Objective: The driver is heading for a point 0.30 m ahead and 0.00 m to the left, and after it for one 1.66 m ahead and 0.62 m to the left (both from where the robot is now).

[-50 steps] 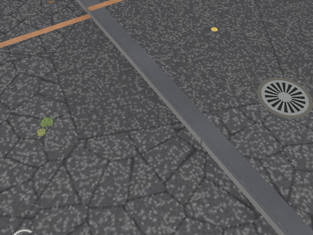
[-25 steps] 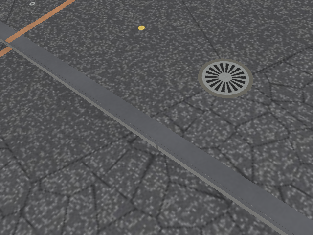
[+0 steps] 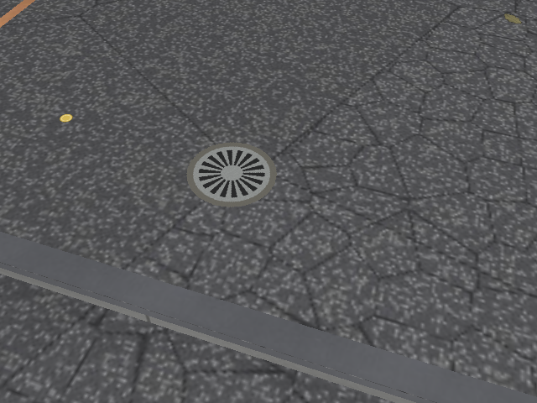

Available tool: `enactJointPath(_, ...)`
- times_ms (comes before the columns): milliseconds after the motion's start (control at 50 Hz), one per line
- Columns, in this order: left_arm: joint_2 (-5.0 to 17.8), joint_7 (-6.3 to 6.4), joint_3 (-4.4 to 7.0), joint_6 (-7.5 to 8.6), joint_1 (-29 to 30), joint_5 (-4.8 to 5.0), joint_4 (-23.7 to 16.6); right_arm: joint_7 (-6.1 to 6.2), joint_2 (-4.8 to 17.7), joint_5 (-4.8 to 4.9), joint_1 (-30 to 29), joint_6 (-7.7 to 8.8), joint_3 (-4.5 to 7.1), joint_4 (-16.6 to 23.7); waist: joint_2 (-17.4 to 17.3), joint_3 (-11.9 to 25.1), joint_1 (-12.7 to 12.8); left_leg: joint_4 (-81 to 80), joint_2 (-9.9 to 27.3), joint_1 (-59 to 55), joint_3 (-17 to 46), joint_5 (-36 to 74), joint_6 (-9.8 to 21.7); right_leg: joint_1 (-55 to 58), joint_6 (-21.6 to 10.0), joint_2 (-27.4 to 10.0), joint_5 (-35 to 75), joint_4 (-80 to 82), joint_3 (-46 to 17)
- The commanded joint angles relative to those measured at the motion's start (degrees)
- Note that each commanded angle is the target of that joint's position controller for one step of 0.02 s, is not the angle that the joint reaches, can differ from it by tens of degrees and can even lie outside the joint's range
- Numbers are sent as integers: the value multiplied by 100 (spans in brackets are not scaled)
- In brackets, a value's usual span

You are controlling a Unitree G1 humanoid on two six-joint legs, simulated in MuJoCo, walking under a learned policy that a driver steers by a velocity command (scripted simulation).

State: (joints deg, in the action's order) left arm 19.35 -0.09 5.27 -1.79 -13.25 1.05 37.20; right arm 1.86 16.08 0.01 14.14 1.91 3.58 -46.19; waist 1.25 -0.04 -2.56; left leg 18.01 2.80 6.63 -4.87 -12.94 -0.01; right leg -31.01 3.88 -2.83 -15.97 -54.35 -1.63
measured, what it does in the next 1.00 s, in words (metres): walks ahead: right foot, then left foot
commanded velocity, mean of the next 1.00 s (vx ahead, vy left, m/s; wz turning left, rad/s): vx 0.16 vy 0.00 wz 0.11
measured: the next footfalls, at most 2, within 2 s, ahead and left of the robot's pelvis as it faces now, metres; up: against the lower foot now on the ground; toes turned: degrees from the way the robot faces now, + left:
right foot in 0.18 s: +0.12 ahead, -0.17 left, +0.00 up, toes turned -10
left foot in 0.66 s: +0.34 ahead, -0.01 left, +0.00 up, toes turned +1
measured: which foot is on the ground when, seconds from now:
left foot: down 0.00-0.18, up 0.20-0.64, down 0.66-1.00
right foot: up 0.00-0.16, down 0.18-0.68, up 0.70-1.00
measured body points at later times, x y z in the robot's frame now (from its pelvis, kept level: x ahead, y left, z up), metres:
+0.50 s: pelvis +0.15 -0.10 +0.00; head +0.18 -0.12 +0.44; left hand +0.29 +0.16 -0.10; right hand +0.27 -0.38 -0.13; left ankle +0.29 +0.03 -0.70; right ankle +0.08 -0.16 -0.75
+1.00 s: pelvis +0.26 -0.13 -0.02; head +0.31 -0.12 +0.43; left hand +0.37 +0.17 -0.12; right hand +0.47 -0.39 -0.10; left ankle +0.30 -0.01 -0.75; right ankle +0.32 -0.27 -0.73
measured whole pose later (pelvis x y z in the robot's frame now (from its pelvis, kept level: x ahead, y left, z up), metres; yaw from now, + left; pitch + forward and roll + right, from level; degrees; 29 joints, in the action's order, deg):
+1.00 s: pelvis +0.26 -0.13 -0.02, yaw +12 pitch +3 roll +0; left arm 16.4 1.6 3.1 0.0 -8.0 0.1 40.1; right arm 1.3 18.3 0.7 8.6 -2.6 5.1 -37.0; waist -0.1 -2.5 -1.8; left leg 29.1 -5.6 22.4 8.8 -9.1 1.6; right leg -25.2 5.2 0.3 -19.5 -40.6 -6.2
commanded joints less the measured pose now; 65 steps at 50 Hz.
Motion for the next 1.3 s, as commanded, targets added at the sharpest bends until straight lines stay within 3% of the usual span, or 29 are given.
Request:
enactJointPath(20, 198, -88, -41, 196, 867, 3, -757, -46, 1249, 38, -82, 128, 331, 315, -976, -237, -231, -1036, 1414, -348, 924, -756, 972, -531, -92, -177, 70, 770, 194)
enactJointPath(100, 261, -163, -52, 177, 770, 23, -797, -210, 1371, 157, -58, 158, 395, 266, -936, -333, -124, -834, 1522, -58, 538, -619, 920, 278, -392, -144, -139, 1505, 463)
enactJointPath(160, 482, -148, 101, 151, -130, 18, -499, -265, 1262, 213, -186, 116, 357, 248, -602, -22, 464, 422, 1327, 562, -64, 334, 632, 1977, -770, 326, 104, 2287, 874)
enactJointPath(180, 855, -94, 311, 137, -1056, 81, -231, -269, 933, 106, -77, 134, 242, 248, -52, 494, 869, 2011, 933, 1113, -545, 906, 358, 3283, -1002, 361, 51, 2494, 526)
enactJointPath(200, 1649, 11, 438, 163, -1521, 48, -260, -283, 339, -197, -146, 205, 16, 680, 1926, 775, 803, 4531, 95, 3298, -717, -1551, -223, 4656, -1826, -1310, 156, 3138, -2417)
enactJointPath(220, 1395, -42, 296, 327, -1324, -31, -470, -284, 639, -37, -347, 349, 53, 705, 1417, 1165, 899, 5484, -232, 4144, 457, -2051, -279, 4592, -2449, -2008, 209, 4012, -4013)
enactJointPath(240, 962, -92, 145, 444, -1061, -119, -446, -318, 1040, 183, -521, 391, 155, 681, 913, 719, 843, 5664, 116, 4258, 619, -1670, -159, 4224, -2277, -1952, 1195, 3895, -3112)
enactJointPath(300, 487, -54, -33, 485, -203, -78, -424, -306, 923, 59, -312, 252, 145, 386, 464, 264, 344, 4808, 574, 3352, 638, -673, -76, 3003, -1651, -1228, 3195, 3742, -1112)
enactJointPath(400, 376, 143, -72, 570, 179, -258, -255, -277, 505, 74, -109, 32, 63, 196, 293, 145, 95, 3757, 156, 2609, 709, 523, -284, 2404, -1399, -894, 4379, 4090, 288)
enactJointPath(540, 580, 306, 34, 323, 44, -136, 96, -496, 458, 66, -892, 40, 52, 713, 328, 20, 411, 2097, 8, 2624, 411, 896, -142, 3180, -1267, -1128, 4534, 3769, 669)
enactJointPath(640, 624, 384, 83, 138, 329, -7, 34, -555, 672, 57, -239, 38, 218, 822, 282, 401, 28, 1298, -544, 1643, -51, 448, 378, 3165, -1069, -972, 5772, 1899, 864)
enactJointPath(660, 596, 381, 66, 178, 306, -16, 23, -462, 934, 18, 308, 69, 321, 776, -22, 742, -283, 680, -442, 560, 363, 1894, 665, 2575, -720, -610, 5013, 817, 1007)
enactJointPath(680, 233, 321, -59, 267, 185, -290, -205, -312, 1592, -43, 632, 63, 467, 838, -1280, 1280, -183, 997, 936, -1072, 2223, 5088, 1440, 839, -263, 177, 939, -1121, 1057)
enactJointPath(700, 100, 213, -136, 334, -86, -317, -223, -278, 1622, -160, 514, 65, 413, 941, -1574, 2236, 38, 687, 1998, -1925, 4300, 5326, 2711, -283, -7, 1061, -2423, -2590, -64)
enactJointPath(720, 489, 108, -52, 361, 49, -139, -107, -273, 1313, -52, 150, 29, 357, 1083, -709, 2069, -110, 509, 1770, -1552, 3644, 4253, 2485, -437, -71, 569, -2150, -2744, -693)
enactJointPath(740, 512, 91, -42, 344, 340, -60, -182, -237, 1053, 53, -233, -4, 291, 1146, -446, 1345, 15, 412, 1447, -905, 3022, 3359, 2127, -624, -111, 373, -1781, -2443, -593)
enactJointPath(760, 452, 147, -32, 292, 413, -115, -136, -216, 885, 139, -486, -64, 240, 1180, -24, 821, 169, 233, 1155, -215, 2657, 2574, 1786, -608, -95, 197, -1512, -1862, -476)
enactJointPath(800, 345, 210, -30, 172, 359, -178, -118, -158, 909, 96, -771, -172, 246, 1257, -365, 428, 389, 15, 669, 868, 2245, 1912, 1487, 72, 0, 206, -1096, -875, -259)
enactJointPath(840, 141, 227, -94, 173, 199, -166, -53, -98, 1065, 12, -734, -238, 328, 1283, -717, 524, 382, 25, 529, 1035, 2143, 2115, 1483, 388, 132, 346, -955, -173, -143)
enactJointPath(960, 218, 193, -67, 228, 316, -90, -27, -26, 1108, 66, -714, -382, 384, 1332, -1073, 806, 174, 260, 444, 1030, 2609, 863, 1194, 978, 176, 462, -332, 1219, -225)
enactJointPath(1020, 215, 124, -4, 342, 74, -76, 28, -21, 1016, 133, -871, -449, 353, 1399, -1163, 706, 361, 641, 286, 1074, 2874, 698, 910, 1557, -33, 537, 279, 2641, -102)
enactJointPath(1040, 374, 129, 63, 368, -59, -111, 57, -7, 876, 138, -738, -459, 313, 1392, -984, 683, 377, 952, 65, 1325, 2777, 297, 666, 1998, -193, 222, 533, 3141, -303)
enactJointPath(1060, 817, 173, 164, 349, -155, -229, -15, -21, 544, 51, -486, -458, 224, 1410, 102, 702, 227, 2181, -469, 1973, 2113, -1106, 295, 2465, -674, -1103, 851, 3556, -1505)
enactJointPath(1080, 1106, 137, 215, 309, 41, -477, -9, -40, 690, 61, -550, -382, 282, 1635, 1695, 354, 88, 3528, -1091, 2917, 1224, -2398, 19, 2013, -1670, -2070, 1501, 3887, -3003)
enactJointPath(1100, 782, 147, 133, 348, 318, -478, -215, -50, 1112, 30, -337, -342, 411, 1492, 1215, 357, 78, 4683, -706, 2858, 1471, -2257, -132, 1852, -1949, -2131, 1583, 3862, -2900)
enactJointPath(1120, 482, 180, 54, 354, 606, -380, -265, -60, 1244, 99, -233, -379, 487, 1328, 791, 255, -13, 5115, -663, 2881, 1419, -1844, -213, 1792, -1708, -1767, 1602, 3694, -2150)
enactJointPath(1160, 337, 234, 9, 337, 758, -191, -287, -16, 995, 86, -137, -494, 453, 1179, 569, 139, 33, 5491, -592, 3077, 1263, -1202, -436, 2021, -1384, -1248, 1689, 3529, -1271)
enactJointPath(1200, 332, 302, -4, 276, 533, -198, -228, -53, 739, 137, -376, -518, 367, 1302, 691, 118, 196, 5210, -531, 3088, 964, -914, -586, 2212, -1416, -1049, 2100, 3512, -724)
enactJointPath(1300, 638, 334, 143, 163, 171, -197, -130, -174, 455, 116, -868, -506, 212, 1635, 939, 451, 535, 3681, -180, 2655, 607, -1128, -667, 2913, -1605, -1388, 2683, 3356, -407)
